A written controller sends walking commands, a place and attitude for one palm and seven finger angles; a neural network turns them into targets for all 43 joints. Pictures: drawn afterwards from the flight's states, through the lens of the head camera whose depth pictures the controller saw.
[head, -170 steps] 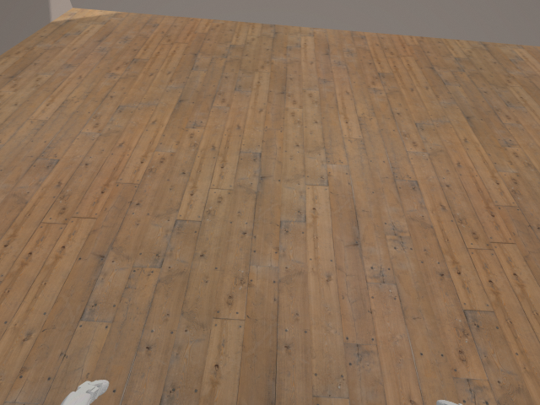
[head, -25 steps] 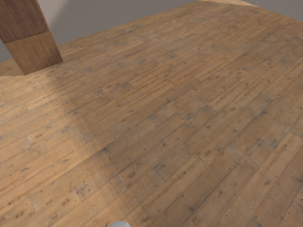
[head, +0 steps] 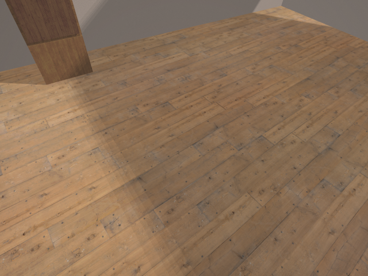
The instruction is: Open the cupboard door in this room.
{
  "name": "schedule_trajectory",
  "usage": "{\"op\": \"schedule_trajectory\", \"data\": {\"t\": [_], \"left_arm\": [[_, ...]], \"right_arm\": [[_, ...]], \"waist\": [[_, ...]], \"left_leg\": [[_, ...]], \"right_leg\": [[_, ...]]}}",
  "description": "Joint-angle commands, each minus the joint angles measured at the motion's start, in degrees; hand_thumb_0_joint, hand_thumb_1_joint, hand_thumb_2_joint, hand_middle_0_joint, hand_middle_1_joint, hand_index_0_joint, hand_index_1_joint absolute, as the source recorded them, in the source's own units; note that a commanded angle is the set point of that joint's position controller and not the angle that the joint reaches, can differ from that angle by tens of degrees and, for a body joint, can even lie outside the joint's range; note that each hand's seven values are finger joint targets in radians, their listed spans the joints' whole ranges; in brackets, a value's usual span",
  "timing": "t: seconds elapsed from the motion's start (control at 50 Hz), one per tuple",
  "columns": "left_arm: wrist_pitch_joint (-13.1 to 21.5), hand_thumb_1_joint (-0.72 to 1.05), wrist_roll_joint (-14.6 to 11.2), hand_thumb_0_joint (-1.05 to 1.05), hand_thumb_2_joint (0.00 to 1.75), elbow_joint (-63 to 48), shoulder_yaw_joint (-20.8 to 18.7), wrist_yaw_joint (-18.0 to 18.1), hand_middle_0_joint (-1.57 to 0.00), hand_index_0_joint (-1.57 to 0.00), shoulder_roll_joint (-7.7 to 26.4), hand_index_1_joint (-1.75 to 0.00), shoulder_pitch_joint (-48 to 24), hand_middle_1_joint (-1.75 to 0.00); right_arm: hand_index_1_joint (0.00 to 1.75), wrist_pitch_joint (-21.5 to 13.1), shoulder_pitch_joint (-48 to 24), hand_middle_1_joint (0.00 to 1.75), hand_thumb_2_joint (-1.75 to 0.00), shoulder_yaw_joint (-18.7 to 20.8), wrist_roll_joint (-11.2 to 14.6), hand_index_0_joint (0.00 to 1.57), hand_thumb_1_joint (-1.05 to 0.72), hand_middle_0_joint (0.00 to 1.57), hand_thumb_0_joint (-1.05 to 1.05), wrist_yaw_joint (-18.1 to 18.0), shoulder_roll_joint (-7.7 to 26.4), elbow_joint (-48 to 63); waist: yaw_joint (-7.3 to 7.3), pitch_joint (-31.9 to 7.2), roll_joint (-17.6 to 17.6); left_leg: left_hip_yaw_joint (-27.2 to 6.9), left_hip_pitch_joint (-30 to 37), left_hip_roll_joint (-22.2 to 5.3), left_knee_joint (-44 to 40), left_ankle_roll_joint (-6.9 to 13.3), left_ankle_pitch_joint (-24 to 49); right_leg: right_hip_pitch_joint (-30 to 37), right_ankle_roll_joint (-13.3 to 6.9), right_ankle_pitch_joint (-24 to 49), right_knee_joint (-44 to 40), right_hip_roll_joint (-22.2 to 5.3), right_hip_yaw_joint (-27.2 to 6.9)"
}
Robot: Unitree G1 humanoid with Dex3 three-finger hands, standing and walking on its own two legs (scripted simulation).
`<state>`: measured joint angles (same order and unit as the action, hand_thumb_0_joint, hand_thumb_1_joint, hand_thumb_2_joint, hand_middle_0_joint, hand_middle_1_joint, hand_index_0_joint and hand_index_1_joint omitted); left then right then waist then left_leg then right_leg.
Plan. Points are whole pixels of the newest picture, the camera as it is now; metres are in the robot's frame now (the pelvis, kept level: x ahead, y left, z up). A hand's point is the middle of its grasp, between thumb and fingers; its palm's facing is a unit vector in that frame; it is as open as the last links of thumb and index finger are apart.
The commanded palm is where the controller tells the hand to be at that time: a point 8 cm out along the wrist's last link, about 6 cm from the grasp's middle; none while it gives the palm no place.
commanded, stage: turn or walk to find it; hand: left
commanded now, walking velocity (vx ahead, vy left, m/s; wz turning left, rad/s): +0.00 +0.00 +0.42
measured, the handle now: out of the picture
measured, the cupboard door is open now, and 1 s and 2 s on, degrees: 0 0 0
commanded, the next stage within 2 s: stand and wait in 0.12 s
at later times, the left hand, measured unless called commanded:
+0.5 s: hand out of the picture -0.06 +0.18 -0.19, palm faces +0.16 -0.97 -0.18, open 7.4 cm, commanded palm none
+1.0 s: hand out of the picture -0.12 +0.19 -0.18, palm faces +0.18 -0.96 -0.21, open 7.4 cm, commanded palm none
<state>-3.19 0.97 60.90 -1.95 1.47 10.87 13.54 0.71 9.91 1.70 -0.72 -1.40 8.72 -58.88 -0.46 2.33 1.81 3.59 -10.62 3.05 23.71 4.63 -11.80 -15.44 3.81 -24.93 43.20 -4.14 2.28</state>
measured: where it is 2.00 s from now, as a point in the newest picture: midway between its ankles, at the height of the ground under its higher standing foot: outside the picture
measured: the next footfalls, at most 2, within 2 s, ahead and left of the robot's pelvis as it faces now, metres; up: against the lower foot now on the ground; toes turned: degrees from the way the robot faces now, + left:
right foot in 0.12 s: +0.00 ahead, -0.13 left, +0.00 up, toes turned -1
left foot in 0.46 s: -0.04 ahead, +0.13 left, +0.00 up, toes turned +9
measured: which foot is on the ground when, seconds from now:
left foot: down 0.00-0.14, up 0.16-0.44, down 0.46-1.00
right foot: up 0.00-0.10, down 0.12-1.00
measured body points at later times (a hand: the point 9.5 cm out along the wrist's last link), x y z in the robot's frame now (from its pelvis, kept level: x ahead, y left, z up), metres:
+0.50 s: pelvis -0.06 +0.00 -0.01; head -0.05 +0.02 +0.44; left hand -0.06 +0.23 -0.18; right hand -0.01 -0.23 -0.16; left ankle -0.07 +0.12 -0.74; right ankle -0.04 -0.13 -0.74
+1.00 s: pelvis -0.08 +0.01 -0.01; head -0.06 +0.01 +0.44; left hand -0.12 +0.24 -0.16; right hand -0.04 -0.21 -0.17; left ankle -0.07 +0.12 -0.74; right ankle -0.04 -0.13 -0.74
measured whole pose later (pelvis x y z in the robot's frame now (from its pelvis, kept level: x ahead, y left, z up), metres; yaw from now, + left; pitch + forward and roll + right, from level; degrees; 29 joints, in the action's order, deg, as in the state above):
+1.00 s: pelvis -0.08 +0.01 -0.01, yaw +8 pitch -1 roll +0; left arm -1.3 1.4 62.8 -1.6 1.3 9.5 16.4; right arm 2.4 14.7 1.8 -0.6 -0.1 9.2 -61.9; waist -0.7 2.8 -0.3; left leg 1.5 -15.0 0.6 29.1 1.2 -13.5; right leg -14.9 2.3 -13.0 28.9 -5.9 7.1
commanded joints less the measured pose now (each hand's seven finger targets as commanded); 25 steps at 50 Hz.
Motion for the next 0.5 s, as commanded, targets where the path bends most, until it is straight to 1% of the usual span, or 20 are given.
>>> {"op": "schedule_trajectory", "data": {"t": [0.0,0.04,0.06,0.08,0.1,0.12,0.14,0.16,0.18,0.2,0.24,0.26,0.34,0.36,0.38,0.4,0.42,0.44,0.46,0.48], "left_arm": [[1.44,0.9,-0.14,0.0,0.9,-3.43,-1.12,0.59,-0.2,-0.2,3.28,-0.3,2.16,-0.3],[1.83,0.9,-0.22,0.0,0.9,-3.46,-1.26,0.71,-0.2,-0.2,3.44,-0.3,3.64,-0.3],[2.18,0.9,-0.16,0.0,0.9,-3.42,-1.39,0.83,-0.2,-0.2,3.72,-0.3,4.62,-0.3],[2.6,0.9,-0.05,0.0,0.9,-3.51,-1.74,1.0,-0.2,-0.2,5.33,-0.3,4.77,-0.3],[2.99,0.9,0.46,0.0,0.9,-3.81,-2.29,1.33,-0.2,-0.2,8.01,-0.3,5.37,-0.3],[3.11,0.9,0.6,0.0,0.9,-4.41,-2.66,1.34,-0.2,-0.2,11.1,-0.3,5.0,-0.3],[3.14,0.9,0.44,0.0,0.9,-5.24,-2.39,1.38,-0.2,-0.2,10.03,-0.3,4.12,-0.3],[3.33,0.9,0.33,0.0,0.9,-5.7,-2.32,1.54,-0.2,-0.2,8.42,-0.3,1.47,-0.3],[3.19,0.9,0.25,0.0,0.9,-6.08,-1.79,1.51,-0.2,-0.2,7.18,-0.3,-0.22,-0.3],[3.38,0.9,0.22,0.0,0.9,-6.23,-1.5,1.24,-0.2,-0.2,6.81,-0.3,-1.34,-0.3],[3.79,0.9,0.23,0.0,0.9,-6.23,-1.37,0.94,-0.2,-0.2,6.79,-0.3,-0.89,-0.3],[3.88,0.9,0.33,0.0,0.9,-5.91,-1.45,0.92,-0.2,-0.2,7.03,-0.3,-0.42,-0.3],[3.76,0.9,0.82,0.0,0.9,-4.06,-1.77,0.79,-0.2,-0.2,8.13,-0.3,3.32,-0.3],[3.69,0.9,0.75,0.0,0.9,-3.47,-1.77,0.74,-0.2,-0.2,8.38,-0.3,3.57,-0.3],[3.68,0.9,0.66,0.0,0.9,-3.05,-1.84,0.75,-0.2,-0.2,8.31,-0.3,2.8,-0.3],[3.52,0.9,0.26,0.0,0.9,-2.87,-1.65,0.72,-0.2,-0.2,8.2,-0.3,2.38,-0.3],[3.34,0.9,-0.16,0.0,0.9,-2.63,-1.32,0.67,-0.2,-0.2,7.27,-0.3,1.89,-0.3],[3.04,0.9,-0.61,0.0,0.9,-2.82,-0.99,0.51,-0.2,-0.2,5.24,-0.3,2.8,-0.3],[2.83,0.9,-0.79,0.0,0.9,-2.82,-0.51,0.39,-0.2,-0.2,3.01,-0.3,4.02,-0.3],[2.66,0.9,-0.56,0.0,0.9,-2.25,-0.25,0.38,-0.2,-0.2,2.51,-0.3,4.02,-0.3]], "right_arm": [[0.3,-0.21,3.18,0.3,-0.9,2.9,-0.52,0.2,-0.9,0.2,0.0,-0.4,11.13,1.68],[0.3,-0.07,2.75,0.3,-0.9,3.04,-0.36,0.2,-0.9,0.2,0.0,-0.15,11.13,2.02],[0.3,-0.03,2.37,0.3,-0.9,3.01,-0.15,0.2,-0.9,0.2,0.0,0.01,10.65,2.16],[0.3,0.02,2.51,0.3,-0.9,3.0,0.19,0.2,-0.9,0.2,0.0,0.35,9.66,2.4],[0.3,0.01,2.47,0.3,-0.9,2.61,0.48,0.2,-0.9,0.2,0.0,0.68,7.38,3.23],[0.3,0.27,1.19,0.3,-0.9,2.15,0.31,0.2,-0.9,0.2,0.0,0.85,5.62,4.55],[0.3,1.18,-0.05,0.3,-0.9,2.91,-0.38,0.2,-0.9,0.2,0.0,0.84,7.38,4.38],[0.3,1.94,1.38,0.3,-0.9,3.27,-0.65,0.2,-0.9,0.2,0.0,0.93,7.74,3.51],[0.3,2.12,2.66,0.3,-0.9,3.23,-0.52,0.2,-0.9,0.2,0.0,1.07,7.08,2.46],[0.3,2.21,4.17,0.3,-0.9,3.14,-0.44,0.2,-0.9,0.2,0.0,1.22,6.07,1.21],[0.3,2.23,6.33,0.3,-0.9,2.84,-0.33,0.2,-0.9,0.2,0.0,1.31,5.23,0.17],[0.3,2.23,6.12,0.3,-0.9,2.84,-0.28,0.2,-0.9,0.2,0.0,1.26,5.13,0.14],[0.3,1.43,3.07,0.3,-0.9,2.02,-0.11,0.2,-0.9,0.2,0.0,0.97,3.99,0.85],[0.3,1.18,3.47,0.3,-0.9,1.8,-0.07,0.2,-0.9,0.2,0.0,0.84,3.66,0.65],[0.3,0.84,5.14,0.3,-0.9,1.57,-0.02,0.2,-0.9,0.2,0.0,0.72,3.31,0.05],[0.3,0.52,6.86,0.3,-0.9,1.27,-0.01,0.2,-0.9,0.2,0.0,0.51,3.26,-0.97],[0.3,0.0,8.76,0.3,-0.9,1.15,0.14,0.2,-0.9,0.2,0.0,0.41,3.82,-2.0],[0.3,-0.8,9.88,0.3,-0.9,1.27,-0.04,0.2,-0.9,0.2,0.0,0.21,6.21,-2.38],[0.3,-1.27,8.6,0.3,-0.9,1.51,-0.25,0.2,-0.9,0.2,0.0,-0.11,8.94,-1.99],[0.3,-1.01,5.85,0.3,-0.9,1.64,-0.22,0.2,-0.9,0.2,0.0,-0.24,9.94,-1.42]], "waist": [[0.83,-2.94,-8.65],[0.01,-4.27,-8.41],[-0.73,-4.75,-7.19],[-0.87,-4.51,-3.48],[-1.15,-4.66,4.98],[-1.74,-1.85,13.74],[-2.31,-0.83,10.96],[-0.73,0.75,11.82],[0.29,1.94,8.15],[1.19,2.28,5.25],[1.56,1.21,4.61],[1.17,1.58,5.35],[-1.32,1.68,7.11],[-1.15,0.8,7.1],[-0.26,0.06,7.38],[0.46,-0.69,6.2],[1.37,-1.41,3.27],[0.95,-2.69,-4.0],[-0.27,-3.06,-10.92],[-1.16,-1.48,-10.19]], "left_leg": [[-18.44,2.94,-16.82,-5.96,5.34,19.54],[-18.17,1.06,-15.18,-4.3,4.08,17.45],[-17.6,-1.31,-13.73,-2.58,2.64,15.38],[-16.23,-6.72,-11.44,-0.44,0.29,10.56],[-10.4,-13.82,-6.49,6.21,-2.64,1.89],[-4.28,-18.01,-0.67,14.32,-5.22,-12.24],[-5.73,-16.52,-2.04,24.04,-5.13,-17.46],[-7.27,-16.74,-3.42,29.54,-4.99,-16.08],[-6.51,-16.2,-3.27,33.15,-5.3,-14.38],[-5.81,-15.88,-3.59,35.18,-5.65,-12.41],[-4.57,-15.42,-3.99,34.68,-6.4,-10.55],[-3.91,-14.66,-4.6,33.25,-6.75,-10.72],[-1.38,-10.61,-5.58,20.25,-7.06,-13.66],[-0.81,-8.48,-5.43,16.42,-7.02,-12.51],[-0.28,-5.75,-5.43,11.52,-7.1,-9.79],[0.1,-0.82,-5.08,6.02,-7.04,-4.45],[-0.92,4.14,-5.69,0.1,-6.6,1.59],[-6.57,6.14,-10.29,-2.51,-5.1,7.41],[-12.35,3.64,-16.07,-4.13,-2.32,12.65],[-12.5,-0.91,-18.16,-5.8,-0.84,9.22]], "right_leg": [[-1.85,-0.98,1.14,-5.54,0.52,-0.03],[2.06,-1.26,5.68,-11.76,0.84,0.55],[5.88,-1.42,10.2,-18.06,0.44,0.56],[11.34,-2.15,14.12,-22.8,-1.75,-1.52],[15.47,-4.99,14.71,-25.79,-10.22,-9.33],[12.42,-10.84,16.78,-28.69,-19.17,-17.32],[6.23,-14.3,17.63,-29.82,-21.06,-17.03],[3.27,-14.48,17.06,-30.3,-18.36,-14.25],[2.01,-13.78,18.12,-29.73,-16.11,-12.2],[2.15,-12.73,20.24,-28.46,-13.66,-8.51],[3.56,-11.2,22.42,-27.09,-11.38,-4.55],[3.24,-11.38,21.78,-27.27,-11.65,-4.4],[4.41,-12.61,25.22,-25.49,-12.22,-5.99],[4.5,-12.47,25.96,-24.53,-11.9,-6.08],[4.57,-11.59,26.29,-22.92,-11.31,-5.19],[2.5,-9.92,24.69,-21.23,-9.84,-3.98],[-0.03,-7.72,21.81,-18.84,-8.04,-2.8],[-1.78,-5.14,16.63,-15.14,-4.32,-0.68],[-0.95,-3.1,11.61,-13.54,-1.66,1.67],[1.79,-2.52,7.28,-13.44,-0.91,2.2]]}}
